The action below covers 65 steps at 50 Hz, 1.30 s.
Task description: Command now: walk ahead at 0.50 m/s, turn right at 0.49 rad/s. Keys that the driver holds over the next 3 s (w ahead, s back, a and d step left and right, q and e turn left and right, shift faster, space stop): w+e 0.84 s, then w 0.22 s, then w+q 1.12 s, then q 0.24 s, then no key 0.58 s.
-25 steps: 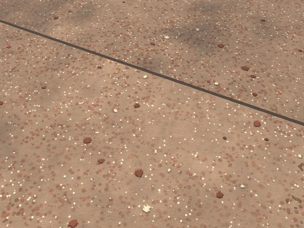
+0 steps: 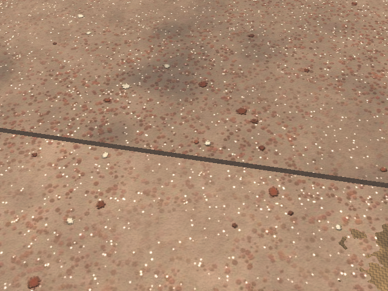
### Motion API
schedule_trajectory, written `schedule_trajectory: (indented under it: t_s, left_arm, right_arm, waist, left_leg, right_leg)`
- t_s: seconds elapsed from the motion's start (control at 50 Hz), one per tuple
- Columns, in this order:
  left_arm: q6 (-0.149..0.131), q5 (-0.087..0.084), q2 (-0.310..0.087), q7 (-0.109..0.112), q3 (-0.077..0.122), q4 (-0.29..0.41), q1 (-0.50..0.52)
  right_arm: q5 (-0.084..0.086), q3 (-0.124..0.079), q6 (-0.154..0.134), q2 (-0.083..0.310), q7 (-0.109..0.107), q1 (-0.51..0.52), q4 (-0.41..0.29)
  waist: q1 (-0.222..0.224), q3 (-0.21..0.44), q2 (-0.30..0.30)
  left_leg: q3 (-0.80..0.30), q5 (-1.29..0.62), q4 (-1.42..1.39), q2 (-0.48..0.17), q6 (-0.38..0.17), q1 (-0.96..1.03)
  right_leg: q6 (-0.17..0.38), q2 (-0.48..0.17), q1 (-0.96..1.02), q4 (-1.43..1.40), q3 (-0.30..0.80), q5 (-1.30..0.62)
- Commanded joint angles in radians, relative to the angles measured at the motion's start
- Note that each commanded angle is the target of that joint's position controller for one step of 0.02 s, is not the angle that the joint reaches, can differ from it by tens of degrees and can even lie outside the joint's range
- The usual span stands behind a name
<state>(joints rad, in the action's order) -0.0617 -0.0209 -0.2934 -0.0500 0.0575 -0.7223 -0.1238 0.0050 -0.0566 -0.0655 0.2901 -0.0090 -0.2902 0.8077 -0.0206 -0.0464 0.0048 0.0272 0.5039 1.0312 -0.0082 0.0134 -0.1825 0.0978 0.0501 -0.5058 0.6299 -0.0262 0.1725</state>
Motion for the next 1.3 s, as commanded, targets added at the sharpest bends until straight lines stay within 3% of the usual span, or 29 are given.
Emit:
schedule_trajectory:
  t_s: [0.02, 0.06, 0.16, 0.22, 0.28, 0.34, 0.38, 0.4, 0.42, 0.44, 0.46, 0.48, 0.5, 0.54, 0.64, 0.74, 0.82, 0.86, 0.9, 0.92, 0.94, 0.96, 0.98, 1.0, 1.02, 1.04, 1.1, 1.22, 1.3]
  left_arm:
    - [-0.009, 0.002, -0.168, 0.019, 0.053, 0.024, -0.224]
    - [-0.006, 0.018, -0.118, 0.027, 0.034, 0.059, -0.126]
    - [-0.006, 0.008, -0.158, 0.051, 0.048, 0.067, -0.127]
    - [0.004, -0.001, -0.165, 0.063, 0.052, 0.054, -0.166]
    - [0.015, -0.007, -0.166, 0.066, 0.053, 0.035, -0.221]
    - [0.024, -0.005, -0.157, 0.070, 0.054, 0.033, -0.228]
    - [0.028, 0.000, -0.133, 0.068, 0.048, 0.044, -0.203]
    - [0.024, 0.007, -0.085, 0.064, 0.030, 0.056, -0.198]
    - [0.017, 0.003, -0.019, 0.064, 0.010, 0.079, -0.287]
    - [0.010, -0.014, -0.047, 0.064, 0.005, 0.097, -0.340]
    - [0.013, -0.019, -0.140, 0.065, 0.027, 0.079, -0.285]
    - [0.020, -0.010, -0.159, 0.064, 0.035, 0.092, -0.198]
    - [0.022, 0.000, -0.147, 0.062, 0.036, 0.104, -0.158]
    - [0.030, -0.004, -0.115, 0.052, 0.038, 0.113, -0.153]
    - [0.044, 0.000, -0.057, 0.045, 0.024, 0.146, -0.097]
    - [0.029, -0.001, -0.032, 0.017, 0.010, 0.173, 0.032]
    - [0.029, -0.005, -0.038, -0.006, 0.011, 0.214, 0.117]
    - [0.032, 0.002, -0.062, -0.009, 0.024, 0.223, 0.096]
    - [0.037, 0.006, -0.120, -0.001, 0.061, 0.179, -0.101]
    - [0.044, 0.004, -0.176, 0.017, 0.090, 0.130, -0.270]
    - [0.042, 0.001, -0.294, 0.033, 0.105, 0.116, -0.308]
    - [0.028, 0.001, -0.245, 0.028, 0.085, 0.138, -0.338]
    - [0.016, 0.012, -0.189, 0.021, 0.066, 0.123, -0.299]
    - [0.009, 0.008, -0.168, 0.021, 0.058, 0.118, -0.243]
    - [0.005, 0.011, -0.135, 0.021, 0.047, 0.117, -0.176]
    - [0.000, 0.020, -0.103, 0.022, 0.035, 0.123, -0.133]
    - [-0.020, 0.022, -0.099, 0.025, 0.032, 0.107, -0.108]
    - [-0.036, 0.034, -0.119, 0.043, 0.035, 0.039, -0.146]
    - [-0.034, 0.026, -0.138, 0.048, 0.042, -0.008, -0.190]
  right_arm:
    - [0.024, -0.010, -0.082, 0.126, 0.016, 0.093, -0.145]
    - [-0.011, -0.023, -0.073, 0.135, 0.007, 0.098, -0.145]
    - [-0.024, -0.008, -0.033, 0.075, 0.001, 0.131, -0.166]
    - [-0.018, 0.005, -0.038, 0.049, 0.008, 0.245, -0.188]
    - [0.000, -0.001, -0.048, 0.069, 0.019, 0.314, -0.208]
    - [0.005, -0.019, -0.061, 0.109, 0.028, 0.301, -0.209]
    - [0.002, -0.037, -0.070, 0.133, 0.024, 0.190, -0.180]
    - [-0.014, -0.051, -0.075, 0.169, 0.017, 0.077, -0.166]
    - [-0.034, -0.071, -0.071, 0.251, 0.009, -0.049, -0.153]
    - [-0.014, -0.076, -0.056, 0.248, 0.019, -0.102, -0.120]
    - [-0.003, -0.053, -0.052, 0.159, 0.018, -0.052, -0.139]
    - [-0.006, -0.042, -0.044, 0.124, 0.014, -0.009, -0.144]
    - [-0.012, -0.033, -0.039, 0.103, 0.013, 0.033, -0.142]
    - [-0.019, -0.023, -0.040, 0.077, 0.010, 0.068, -0.129]
    - [-0.013, -0.041, -0.051, 0.121, 0.009, 0.055, -0.084]
    - [-0.005, -0.046, -0.034, 0.156, 0.003, 0.034, -0.049]
    - [0.014, -0.057, -0.014, 0.191, 0.003, -0.011, -0.016]
    - [0.025, -0.064, -0.003, 0.216, 0.000, -0.015, -0.009]
    - [0.033, -0.064, 0.009, 0.229, -0.005, -0.008, -0.003]
    - [0.019, -0.047, 0.005, 0.194, -0.008, -0.019, -0.005]
    - [-0.026, -0.001, -0.012, 0.059, 0.007, -0.103, -0.056]
    - [-0.001, 0.001, -0.044, 0.103, 0.019, -0.079, -0.046]
    - [0.044, -0.022, -0.056, 0.171, 0.027, 0.031, -0.074]
    - [0.045, -0.013, -0.064, 0.155, 0.025, 0.077, -0.092]
    - [0.022, -0.014, -0.064, 0.146, 0.017, 0.092, -0.082]
    - [0.010, -0.019, -0.054, 0.150, 0.015, 0.073, -0.072]
    - [0.009, -0.013, -0.016, 0.106, 0.018, 0.006, -0.038]
    - [0.014, -0.001, -0.004, 0.065, 0.025, 0.150, -0.066]
    - [0.019, 0.007, -0.010, 0.051, 0.045, 0.251, -0.106]
  waist:
    - [0.116, 0.213, 0.032]
    - [0.041, 0.123, 0.016]
    - [0.018, 0.063, 0.037]
    - [0.067, 0.052, 0.064]
    - [0.095, 0.052, 0.080]
    - [0.073, 0.056, 0.103]
    - [0.007, 0.089, 0.118]
    - [-0.048, 0.186, 0.080]
    - [-0.050, 0.337, -0.122]
    - [-0.034, 0.374, -0.351]
    - [-0.056, 0.241, -0.205]
    - [-0.062, 0.143, -0.126]
    - [-0.044, 0.082, -0.087]
    - [-0.008, 0.037, -0.124]
    - [-0.003, 0.022, -0.084]
    - [-0.048, -0.003, -0.064]
    - [-0.064, -0.035, -0.066]
    - [-0.030, -0.004, -0.087]
    - [0.098, 0.112, -0.085]
    - [0.177, 0.198, -0.040]
    - [0.096, 0.294, 0.232]
    - [0.133, 0.480, 0.186]
    - [0.154, 0.340, 0.111]
    - [0.122, 0.224, 0.082]
    - [0.082, 0.153, 0.033]
    - [0.044, 0.124, 0.046]
    - [-0.003, 0.107, 0.052]
    - [0.047, 0.012, 0.044]
    - [0.094, -0.032, 0.037]
  left_leg:
    - [-0.131, -0.094, 0.270, -0.040, -0.032, -0.622]
    - [-0.128, -0.164, 0.135, -0.087, -0.017, -0.489]
    - [-0.080, -0.313, -0.132, -0.072, 0.053, -0.417]
    - [-0.072, -0.532, -0.370, -0.023, 0.064, -0.334]
    - [-0.089, -0.581, -0.479, 0.008, 0.059, -0.291]
    - [-0.119, -0.489, -0.541, 0.010, 0.026, -0.259]
    - [-0.096, -0.452, -0.597, 0.009, -0.019, -0.105]
    - [-0.165, -0.427, -0.582, -0.081, -0.070, 0.097]
    - [-0.479, -0.310, -0.602, -0.302, -0.189, 0.449]
    - [-0.834, -0.048, -0.703, -0.429, -0.279, 0.537]
    - [-0.756, 0.077, -0.737, -0.393, -0.243, 0.433]
    - [-0.597, -0.004, -0.741, -0.350, -0.204, 0.316]
    - [-0.480, -0.131, -0.762, -0.306, -0.190, 0.208]
    - [-0.328, -0.275, -0.810, -0.249, -0.174, 0.091]
    - [-0.144, -0.483, -0.874, -0.258, -0.210, 0.085]
    - [0.030, -0.573, -0.872, -0.230, -0.173, 0.124]
    - [0.087, -0.657, -0.837, -0.266, -0.149, 0.221]
    - [0.119, -0.946, -0.738, -0.274, -0.133, 0.257]
    - [0.162, -1.178, -0.466, -0.249, -0.105, 0.217]
    - [0.173, -1.019, -0.232, -0.214, -0.073, 0.030]
    - [0.162, -0.164, 0.160, -0.060, -0.008, -0.422]
    - [-0.066, 0.092, 0.340, 0.016, -0.002, -0.521]
    - [-0.102, 0.015, 0.361, -0.037, -0.013, -0.608]
    - [-0.088, -0.066, 0.291, -0.081, -0.027, -0.606]
    - [-0.081, -0.127, 0.213, -0.117, -0.024, -0.562]
    - [-0.088, -0.169, 0.162, -0.140, -0.021, -0.492]
    - [-0.079, -0.234, 0.089, -0.151, 0.006, -0.416]
    - [-0.086, -0.573, -0.219, -0.126, 0.017, -0.480]
    - [-0.065, -0.646, -0.379, -0.090, -0.008, -0.485]
  right_leg:
    - [0.226, -0.306, 0.693, -0.323, 0.596, 0.063]
    - [0.205, -0.249, 0.448, -0.361, 0.460, -0.141]
    - [0.193, -0.179, 0.247, -0.410, 0.314, -0.277]
    - [0.137, -0.123, 0.205, -0.391, 0.269, -0.179]
    - [0.117, -0.144, 0.248, -0.352, 0.333, -0.095]
    - [0.094, -0.180, 0.338, -0.263, 0.431, -0.058]
    - [0.061, -0.151, 0.333, -0.164, 0.441, -0.096]
    - [0.027, -0.100, 0.270, 0.015, 0.389, -0.083]
    - [-0.042, 0.027, 0.007, 0.343, 0.252, 0.167]
    - [-0.069, 0.025, -0.227, 0.567, 0.196, 0.438]
    - [-0.079, -0.036, -0.296, 0.657, 0.217, 0.358]
    - [-0.084, -0.068, -0.298, 0.671, 0.180, 0.276]
    - [-0.089, -0.096, -0.272, 0.636, 0.165, 0.215]
    - [-0.091, -0.142, -0.204, 0.572, 0.153, 0.152]
    - [-0.117, -0.167, -0.241, 0.425, 0.127, 0.033]
    - [-0.103, -0.150, -0.182, 0.150, 0.057, -0.191]
    - [-0.062, -0.127, -0.160, 0.030, 0.004, -0.136]
    - [-0.021, -0.076, -0.067, 0.001, -0.040, -0.031]
    - [0.039, 0.003, 0.228, -0.076, -0.075, -0.031]
    - [0.075, -0.021, 0.524, -0.091, 0.001, -0.085]
    - [0.227, -0.308, 0.897, -0.120, 0.501, -0.015]
    - [0.321, -0.432, 0.951, -0.286, 0.849, 0.094]
    - [0.259, -0.392, 0.863, -0.307, 0.685, 0.061]
    - [0.219, -0.347, 0.714, -0.308, 0.540, -0.007]
    - [0.187, -0.307, 0.574, -0.321, 0.439, -0.104]
    - [0.174, -0.275, 0.474, -0.349, 0.370, -0.194]
    - [0.183, -0.265, 0.359, -0.429, 0.270, -0.274]
    - [0.115, -0.228, 0.355, -0.504, 0.063, -0.226]
    - [0.091, -0.265, 0.444, -0.515, -0.001, -0.206]
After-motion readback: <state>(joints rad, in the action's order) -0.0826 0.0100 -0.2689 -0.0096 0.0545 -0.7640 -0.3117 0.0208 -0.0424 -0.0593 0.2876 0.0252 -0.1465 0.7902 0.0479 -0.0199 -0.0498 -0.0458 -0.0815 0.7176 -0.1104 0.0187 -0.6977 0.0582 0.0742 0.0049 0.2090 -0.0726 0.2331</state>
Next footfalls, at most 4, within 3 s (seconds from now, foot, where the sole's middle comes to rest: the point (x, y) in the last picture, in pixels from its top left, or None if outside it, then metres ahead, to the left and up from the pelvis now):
0.40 left None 0.42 0.11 -0.75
0.92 right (276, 248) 0.57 -0.26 -0.75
1.46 left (252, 157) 0.96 -0.22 -0.75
1.94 right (309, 118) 1.16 -0.49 -0.75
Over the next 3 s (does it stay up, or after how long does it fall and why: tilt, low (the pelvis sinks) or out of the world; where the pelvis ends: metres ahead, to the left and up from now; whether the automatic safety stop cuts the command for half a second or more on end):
stays up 1.37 -0.37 0.02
